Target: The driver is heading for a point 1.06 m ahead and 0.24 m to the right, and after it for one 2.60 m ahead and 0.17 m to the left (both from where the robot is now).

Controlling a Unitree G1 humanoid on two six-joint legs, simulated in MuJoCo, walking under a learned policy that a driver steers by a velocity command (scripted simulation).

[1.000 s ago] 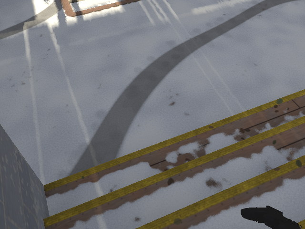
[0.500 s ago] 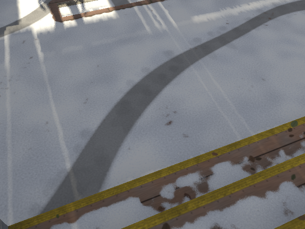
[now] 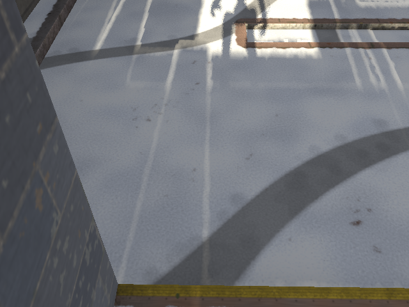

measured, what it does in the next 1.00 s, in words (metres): goes down, turning right: right foot 0.17 m lower, then left foot 0.17 m lower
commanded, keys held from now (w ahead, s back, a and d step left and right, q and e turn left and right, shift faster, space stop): w+q+shift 0.14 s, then w+shift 0.08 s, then w+e+shift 0.78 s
